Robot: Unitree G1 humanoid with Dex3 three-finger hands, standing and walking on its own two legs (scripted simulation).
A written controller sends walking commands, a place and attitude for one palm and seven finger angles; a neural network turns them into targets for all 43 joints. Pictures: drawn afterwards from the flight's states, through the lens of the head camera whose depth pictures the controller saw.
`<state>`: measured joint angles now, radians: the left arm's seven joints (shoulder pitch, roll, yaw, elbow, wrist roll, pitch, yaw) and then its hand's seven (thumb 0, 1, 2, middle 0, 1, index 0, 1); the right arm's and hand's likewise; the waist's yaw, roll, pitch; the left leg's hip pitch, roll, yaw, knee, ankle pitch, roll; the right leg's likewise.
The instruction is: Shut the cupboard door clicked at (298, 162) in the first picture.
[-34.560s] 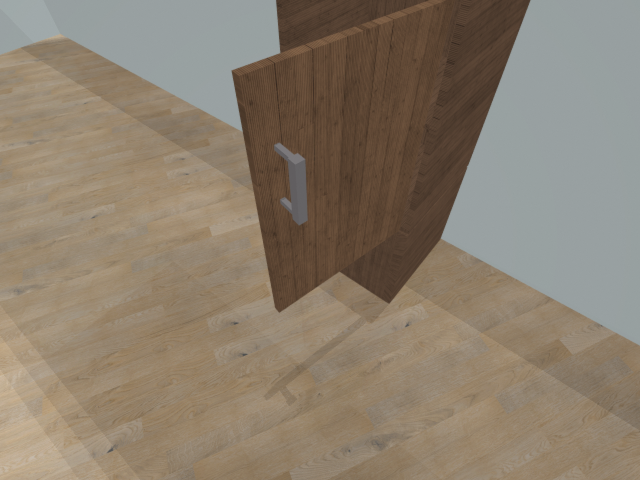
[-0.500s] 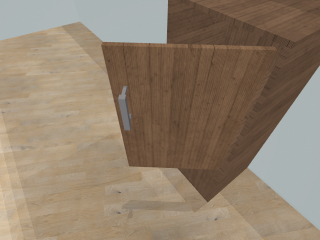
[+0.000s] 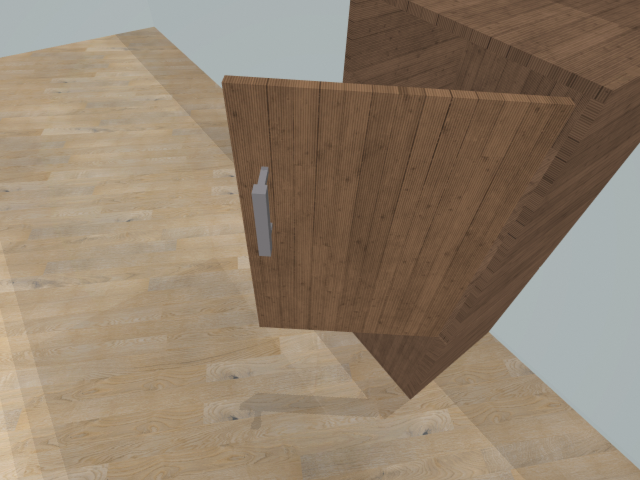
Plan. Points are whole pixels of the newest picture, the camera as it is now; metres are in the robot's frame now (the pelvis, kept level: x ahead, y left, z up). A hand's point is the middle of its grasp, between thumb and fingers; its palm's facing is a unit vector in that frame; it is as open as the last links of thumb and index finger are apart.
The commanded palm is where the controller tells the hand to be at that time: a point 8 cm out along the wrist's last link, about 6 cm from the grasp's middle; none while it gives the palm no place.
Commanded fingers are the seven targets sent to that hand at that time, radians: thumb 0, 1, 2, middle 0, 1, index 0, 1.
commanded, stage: shuffle to correct the standing spot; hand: left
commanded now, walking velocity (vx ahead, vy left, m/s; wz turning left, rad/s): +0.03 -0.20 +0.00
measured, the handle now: (264, 213) +0.46 +0.12 +0.06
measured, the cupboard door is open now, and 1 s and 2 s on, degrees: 51 51 51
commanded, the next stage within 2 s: come to a stop and stand still in 0.28 s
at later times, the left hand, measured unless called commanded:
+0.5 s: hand out of the picture -0.01 +0.10 -0.19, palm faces +0.05 -0.99 -0.12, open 7.3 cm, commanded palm none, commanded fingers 0.00 0.90 0.90 -0.20 -0.30 -0.20 -0.30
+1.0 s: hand out of the picture -0.02 +0.14 -0.18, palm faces +0.02 -0.98 -0.20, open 7.3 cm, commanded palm none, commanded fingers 0.00 0.90 0.90 -0.20 -0.30 -0.20 -0.30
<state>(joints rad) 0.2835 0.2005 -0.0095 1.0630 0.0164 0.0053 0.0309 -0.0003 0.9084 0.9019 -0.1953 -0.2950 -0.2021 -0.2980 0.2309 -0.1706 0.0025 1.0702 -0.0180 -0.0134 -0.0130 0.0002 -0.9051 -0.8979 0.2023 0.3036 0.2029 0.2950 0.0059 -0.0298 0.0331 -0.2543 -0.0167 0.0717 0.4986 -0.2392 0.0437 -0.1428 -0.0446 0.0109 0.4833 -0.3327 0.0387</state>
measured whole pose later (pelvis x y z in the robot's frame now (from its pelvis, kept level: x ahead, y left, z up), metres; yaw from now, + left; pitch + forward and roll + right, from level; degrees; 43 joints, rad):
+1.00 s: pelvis -0.02 -0.03 +0.00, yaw +0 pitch -2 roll -1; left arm 0.33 0.16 -0.02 1.06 0.02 -0.01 0.05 0.00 0.91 0.90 -0.20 -0.30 -0.20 -0.30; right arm 0.27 -0.17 0.00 1.04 -0.02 -0.01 -0.02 -0.01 -0.93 -0.90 0.20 0.30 0.20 0.29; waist 0.00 0.01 0.01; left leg -0.21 -0.05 0.11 0.49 -0.25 0.10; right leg -0.17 0.01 -0.10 0.49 -0.28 -0.03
